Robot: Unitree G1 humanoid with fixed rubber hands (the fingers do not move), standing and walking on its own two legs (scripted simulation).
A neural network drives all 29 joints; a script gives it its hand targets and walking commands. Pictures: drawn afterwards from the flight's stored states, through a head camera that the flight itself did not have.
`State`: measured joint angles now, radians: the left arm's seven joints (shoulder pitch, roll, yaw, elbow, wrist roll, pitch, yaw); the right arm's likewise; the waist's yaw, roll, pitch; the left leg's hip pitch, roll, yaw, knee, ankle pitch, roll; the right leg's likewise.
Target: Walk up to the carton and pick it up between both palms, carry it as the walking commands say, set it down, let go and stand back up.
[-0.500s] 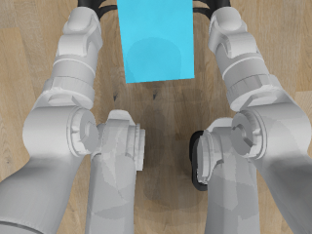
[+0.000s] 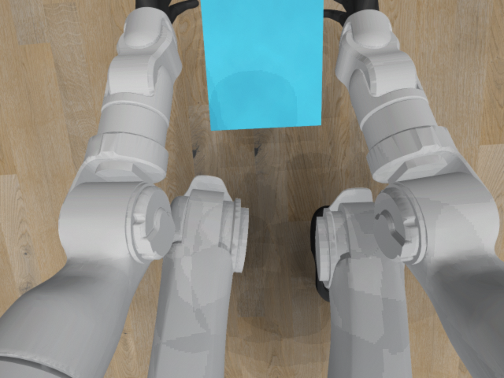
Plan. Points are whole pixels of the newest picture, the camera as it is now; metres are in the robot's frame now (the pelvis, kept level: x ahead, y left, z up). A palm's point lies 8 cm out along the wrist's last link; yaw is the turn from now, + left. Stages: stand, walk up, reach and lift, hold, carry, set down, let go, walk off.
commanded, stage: reach and lift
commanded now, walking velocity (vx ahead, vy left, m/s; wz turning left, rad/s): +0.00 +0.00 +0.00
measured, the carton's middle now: (257, 38) +0.52 +0.06 -0.24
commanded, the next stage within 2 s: none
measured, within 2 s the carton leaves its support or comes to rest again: neither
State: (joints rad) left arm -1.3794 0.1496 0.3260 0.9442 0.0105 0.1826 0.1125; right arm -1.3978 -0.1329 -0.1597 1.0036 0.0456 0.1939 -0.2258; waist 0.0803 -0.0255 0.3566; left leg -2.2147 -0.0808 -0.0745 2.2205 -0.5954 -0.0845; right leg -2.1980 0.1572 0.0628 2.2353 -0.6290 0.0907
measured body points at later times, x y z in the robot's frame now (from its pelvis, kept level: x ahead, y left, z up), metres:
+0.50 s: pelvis -0.02 +0.00 +0.02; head +0.34 +0.04 +0.27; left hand +0.53 +0.18 -0.12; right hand +0.54 -0.04 -0.12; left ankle +0.11 +0.13 -0.33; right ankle +0.11 -0.13 -0.33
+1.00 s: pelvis -0.03 +0.01 +0.06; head +0.31 +0.05 +0.33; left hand +0.51 +0.18 -0.05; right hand +0.53 -0.04 -0.06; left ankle +0.11 +0.13 -0.33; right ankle +0.11 -0.13 -0.33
